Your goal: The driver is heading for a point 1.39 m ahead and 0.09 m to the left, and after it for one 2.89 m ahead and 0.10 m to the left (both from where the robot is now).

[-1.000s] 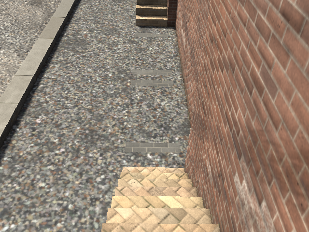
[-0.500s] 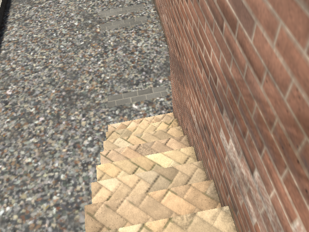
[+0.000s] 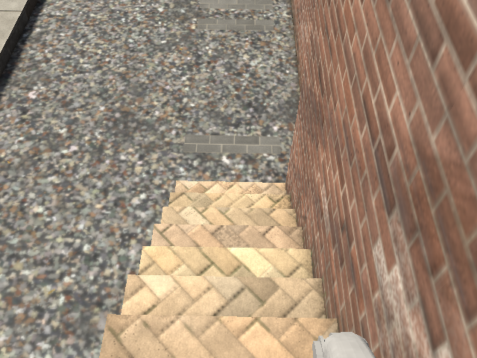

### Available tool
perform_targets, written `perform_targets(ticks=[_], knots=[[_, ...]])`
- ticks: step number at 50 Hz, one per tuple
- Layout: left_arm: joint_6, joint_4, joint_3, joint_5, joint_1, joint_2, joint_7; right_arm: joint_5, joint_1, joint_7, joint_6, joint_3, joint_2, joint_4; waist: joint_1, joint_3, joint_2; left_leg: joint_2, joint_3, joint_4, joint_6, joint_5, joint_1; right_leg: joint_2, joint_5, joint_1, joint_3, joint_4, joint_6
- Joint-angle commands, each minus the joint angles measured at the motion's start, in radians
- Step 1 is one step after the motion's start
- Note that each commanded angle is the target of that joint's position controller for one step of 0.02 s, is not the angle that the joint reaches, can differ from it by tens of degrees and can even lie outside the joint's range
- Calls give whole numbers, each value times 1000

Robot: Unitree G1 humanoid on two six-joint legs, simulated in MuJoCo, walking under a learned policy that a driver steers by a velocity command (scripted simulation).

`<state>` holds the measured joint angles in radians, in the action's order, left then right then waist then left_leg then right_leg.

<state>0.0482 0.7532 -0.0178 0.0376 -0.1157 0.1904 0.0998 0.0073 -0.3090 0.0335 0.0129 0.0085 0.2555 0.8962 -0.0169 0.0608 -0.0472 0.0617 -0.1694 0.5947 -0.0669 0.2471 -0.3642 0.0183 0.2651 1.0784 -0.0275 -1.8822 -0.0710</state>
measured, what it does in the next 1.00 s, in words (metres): goes down: right foot, then left foot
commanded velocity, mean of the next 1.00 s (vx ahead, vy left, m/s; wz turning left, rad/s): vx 0.18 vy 0.00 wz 0.21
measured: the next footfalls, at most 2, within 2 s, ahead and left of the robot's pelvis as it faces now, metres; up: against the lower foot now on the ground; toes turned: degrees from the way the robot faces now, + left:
right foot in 0.18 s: +0.09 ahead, -0.14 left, +0.00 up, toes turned +5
left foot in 0.62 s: +0.07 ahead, +0.15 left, +0.00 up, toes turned +14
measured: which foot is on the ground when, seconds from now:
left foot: down 0.00-0.18, up 0.20-0.60, down 0.62-1.00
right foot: up 0.00-0.16, down 0.18-0.62, up 0.64-1.00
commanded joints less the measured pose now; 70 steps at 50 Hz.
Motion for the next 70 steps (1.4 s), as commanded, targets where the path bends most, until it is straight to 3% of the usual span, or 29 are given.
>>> perform_targets(ticks=[1, 4, 8, 9, 10, 11, 12, 16, 21, 23, 25, 28, 31, 32, 33, 37, 41, 48, 53, 55, 56, 57, 59, 60, 61, 63, 65, 67, 70], knots=[[2, -53, 27, 16, -64, -39, -19, -16, 45, 14, -8, -8, 29, -108, -45, -139, -84, -83, -83, 5, -120, -711, -104, 41, -299, -280, 97, 517, -21], [-6, -3, 18, 5, -157, 3, -14, -4, 160, 4, 4, 25, 119, -187, -89, -249, -207, -138, -142, -6, -164, -716, -148, 45, -377, -647, 88, 636, -2], [-31, -23, 16, -26, -219, 64, -30, 4, 253, -5, 40, 43, 104, -269, -100, -89, -229, -128, -252, 50, -142, -547, -203, -13, -2, -901, 19, 1006, 6], [-50, 7, 9, -43, -338, 70, -34, -8, 248, -5, 47, 41, 70, -281, -131, -43, -156, -79, -239, 155, -85, -324, -255, -84, -8, -1046, -10, 1234, -27], [-65, 9, -5, -37, -336, 154, -38, -11, -23, -12, 47, 30, -38, -281, 37, -66, 211, 52, -124, 414, -30, 341, -349, -301, -508, -1200, -206, 1317, 42], [-67, 18, -1, -62, -428, 178, -45, 13, -27, -16, 44, 36, -43, -297, 12, -107, 314, 107, -53, 686, 8, 676, -579, -480, -1047, -1305, -443, 1182, 121], [-79, 24, -21, -80, -454, 221, -48, 35, 103, -33, 33, 57, 32, -344, -49, -98, 301, 84, -50, 798, 59, 628, -740, -520, -861, -1260, -628, 1347, 205], [-38, -11, 5, -38, -268, 126, -32, 5, 245, -59, 78, 42, -10, -370, -6, 27, 245, 51, 2, 1034, 131, 218, -602, -372, -145, -745, -318, 1420, 320], [-42, -75, 32, -59, -219, 81, -9, -2, 276, -55, 116, -2, -60, -368, 19, -8, 170, -10, 96, 801, 173, -91, -445, -256, 38, -677, -61, 1434, 247], [-72, -55, 10, -79, -255, 149, -25, 22, 280, -48, 100, -9, -66, -348, -6, -46, 167, -44, 93, 687, 145, -263, -196, -296, 180, -635, -54, 1496, 247], [-82, -63, 2, -82, -212, 166, -57, 18, 246, -60, 98, -13, -47, -325, 19, -60, 198, -57, 125, 530, 118, -195, -47, -305, 226, -620, 7, 1520, 223], [-47, 1, -8, -9, -351, 170, -76, -18, 287, -77, 88, -9, -29, -298, -80, 29, 330, -10, 237, 124, 60, 313, 72, -267, 474, -690, 32, 1581, 233], [-12, 66, -31, -8, -381, 172, -74, -19, 59, -60, 8, -15, -39, -213, 47, 18, 79, -101, 23, -128, 14, 232, 368, -245, 212, -576, 112, 1147, 191], [-35, -9, -17, -52, -343, 133, -91, -5, -41, -62, 21, 29, 117, -184, 57, 6, -220, -256, -368, -204, -82, 399, 440, -131, 343, -295, 164, 1053, 139], [-45, -13, -39, -66, -233, 187, -90, -5, -187, -69, 27, 53, 174, -118, 136, 31, -222, -276, -495, -299, -133, 517, 431, -77, 355, -210, 51, 1002, 143], [-58, 68, -53, -51, -260, 123, -93, 21, -74, -40, 6, 38, 78, -70, 40, 38, -173, -267, -261, -317, -154, 392, 185, -97, 73, -334, -80, 752, 104], [-70, 99, -80, -26, -212, 110, -84, 5, -124, -27, -62, 14, 21, 16, -2, 3, -19, -246, -45, -85, -111, -3, 233, -31, -315, -223, -230, 777, 139], [-113, 62, -55, -14, -54, 52, -111, 13, -83, -1, -128, 17, 82, 17, 2, 0, -11, -227, 153, 79, -60, 150, -283, 28, -910, -730, -2, 1113, 140], [-97, 162, -83, -22, -250, 132, -84, 60, -195, 5, -101, 25, 75, 106, 41, 72, -29, -194, 219, 563, -50, -275, 25, 10, -660, -792, 123, 1364, 155], [-71, 279, -109, 20, -625, 193, -91, 86, -162, 10, -77, 27, 104, 141, -150, -35, -48, -172, 204, 1077, -75, -530, -3, 6, -585, -1166, 110, 1515, 179], [-68, 332, -113, 35, -620, 268, -103, 76, -261, -10, -77, 6, -20, 116, -55, 0, 325, 3, 248, 1465, -31, 512, -388, -120, -981, -1332, -20, 1325, 227], [-86, 326, -90, -20, -618, 233, -120, 73, -297, -7, -89, -3, -39, 79, -6, -35, 268, -20, 174, 1439, 1, 631, -678, -218, -1280, -1425, -255, 1102, 285], [-78, 280, -81, -82, -534, 184, -112, 99, -121, -17, -60, 9, 59, 71, -30, -63, 28, -85, 150, 1232, 22, 455, -680, -231, -592, -1223, -401, 1287, 298], [-74, 305, -69, -78, -607, 185, -94, 86, -154, -31, -45, 9, 28, 70, -10, -49, 201, -74, 153, 1312, 38, 534, -781, -323, -700, -1218, -559, 1243, 355], [-81, 310, -79, -83, -563, 194, -70, 68, -50, -19, -50, 0, 13, 15, 2, -60, 217, -136, 59, 1032, 71, 215, -775, -356, -384, -1092, -643, 1285, 428], [-85, 246, -27, -57, -389, 53, -46, 44, 159, -2, -35, 2, 33, -6, 32, 113, 41, -139, 80, 666, 155, -83, -500, -196, -167, -571, -473, 1342, 359], [-91, 241, -30, -42, -409, 114, -33, 57, 29, 1, -13, -10, -32, 76, 57, 17, 144, -64, 183, 770, 142, -220, -248, -172, -644, -476, -415, 1275, 291], [-109, 261, -20, -101, -462, 52, -11, 46, 118, -18, -39, 11, 34, 24, 22, -24, 87, -78, 95, 465, 102, -595, -341, -41, -245, -621, -365, 1127, 233], [-108, 209, -13, -97, -378, 39, 2, 52, 225, -40, -48, -12, -29, -32, 0, 6, 134, -30, 115, 211, 107, -760, -149, 23, -21, -507, -359, 1090, 237]])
